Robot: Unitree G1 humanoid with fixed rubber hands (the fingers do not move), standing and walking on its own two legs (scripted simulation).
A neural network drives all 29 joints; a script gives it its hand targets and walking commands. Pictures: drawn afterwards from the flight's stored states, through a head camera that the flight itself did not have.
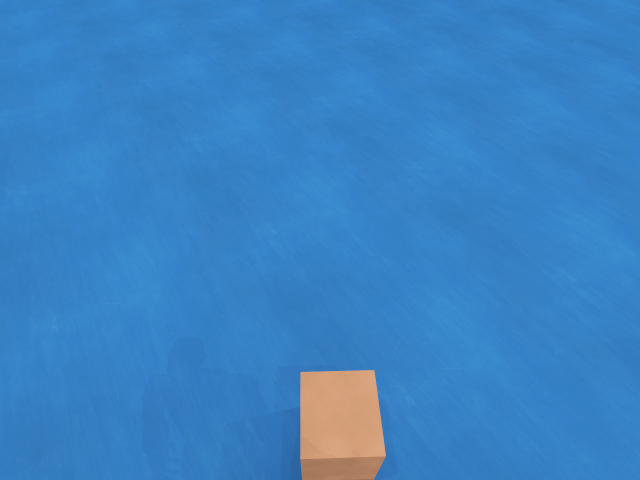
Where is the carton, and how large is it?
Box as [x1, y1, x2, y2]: [300, 370, 385, 479]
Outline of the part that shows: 373,370 300,372 300,460 302,479 374,478 385,456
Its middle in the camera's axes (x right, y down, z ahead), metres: +0.05 +0.51 +1.06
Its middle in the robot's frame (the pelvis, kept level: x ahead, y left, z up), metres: +0.41 -0.04 -0.65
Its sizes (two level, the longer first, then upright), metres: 0.210 0.200 0.250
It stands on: the floor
